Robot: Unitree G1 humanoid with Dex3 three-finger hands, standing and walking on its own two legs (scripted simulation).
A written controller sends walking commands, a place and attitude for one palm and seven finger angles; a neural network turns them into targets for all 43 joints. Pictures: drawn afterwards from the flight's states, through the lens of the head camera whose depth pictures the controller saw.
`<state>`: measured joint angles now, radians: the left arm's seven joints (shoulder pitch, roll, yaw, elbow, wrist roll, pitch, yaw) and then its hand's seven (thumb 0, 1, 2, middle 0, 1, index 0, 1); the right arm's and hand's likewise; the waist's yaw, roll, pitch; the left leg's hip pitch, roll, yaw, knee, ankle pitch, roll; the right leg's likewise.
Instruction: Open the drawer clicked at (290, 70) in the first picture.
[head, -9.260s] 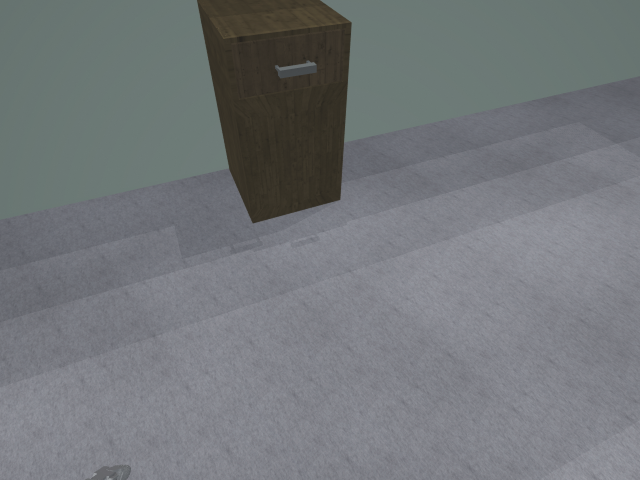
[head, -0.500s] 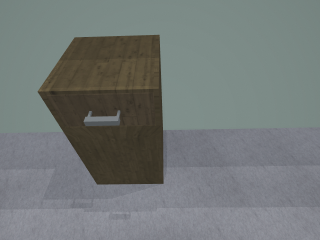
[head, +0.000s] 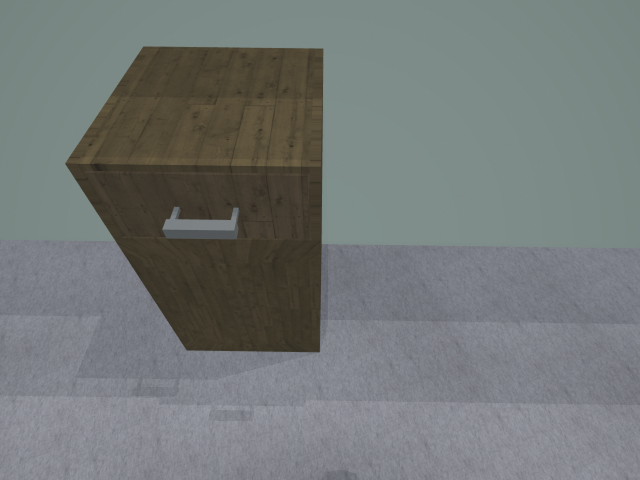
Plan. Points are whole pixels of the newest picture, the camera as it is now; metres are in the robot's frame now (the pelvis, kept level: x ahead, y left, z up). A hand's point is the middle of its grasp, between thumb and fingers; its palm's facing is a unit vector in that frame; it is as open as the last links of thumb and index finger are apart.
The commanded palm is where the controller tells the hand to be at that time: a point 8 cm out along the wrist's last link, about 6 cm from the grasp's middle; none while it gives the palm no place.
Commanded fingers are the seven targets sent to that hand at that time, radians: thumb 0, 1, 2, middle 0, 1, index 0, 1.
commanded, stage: look again from close up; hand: left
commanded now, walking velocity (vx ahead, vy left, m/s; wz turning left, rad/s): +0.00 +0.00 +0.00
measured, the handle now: (203, 220) +0.56 +0.27 -0.08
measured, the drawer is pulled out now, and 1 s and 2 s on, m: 0.00 0.00 0.00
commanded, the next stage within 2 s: shuffle to correct the standing spot in 0.38 s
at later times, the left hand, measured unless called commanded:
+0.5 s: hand out of the picture -0.02 +0.24 -0.18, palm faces +0.00 -0.98 -0.19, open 7.4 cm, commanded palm none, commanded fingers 0.00 0.90 0.90 -0.20 -0.30 -0.20 -0.30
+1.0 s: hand out of the picture -0.03 +0.17 -0.19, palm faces +0.12 -0.99 -0.13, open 7.4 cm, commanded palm none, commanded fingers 0.00 0.90 0.90 -0.20 -0.30 -0.20 -0.30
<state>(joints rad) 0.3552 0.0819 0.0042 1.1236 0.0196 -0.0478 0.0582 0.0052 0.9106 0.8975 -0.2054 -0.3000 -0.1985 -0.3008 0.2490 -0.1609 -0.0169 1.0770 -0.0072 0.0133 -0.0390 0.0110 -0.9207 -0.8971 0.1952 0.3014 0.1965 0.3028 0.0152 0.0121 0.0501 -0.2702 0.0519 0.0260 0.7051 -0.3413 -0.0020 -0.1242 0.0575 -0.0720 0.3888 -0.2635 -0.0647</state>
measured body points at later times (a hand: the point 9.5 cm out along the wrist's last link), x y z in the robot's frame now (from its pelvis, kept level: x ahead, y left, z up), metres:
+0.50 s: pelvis -0.02 +0.06 +0.00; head -0.01 +0.06 +0.45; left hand -0.01 +0.29 -0.16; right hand -0.04 -0.15 -0.16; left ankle -0.02 +0.13 -0.74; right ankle -0.04 -0.07 -0.74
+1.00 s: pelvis +0.06 +0.04 -0.01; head +0.09 +0.05 +0.43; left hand -0.03 +0.23 -0.17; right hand +0.10 -0.19 -0.16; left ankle +0.08 +0.14 -0.74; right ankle -0.04 -0.07 -0.74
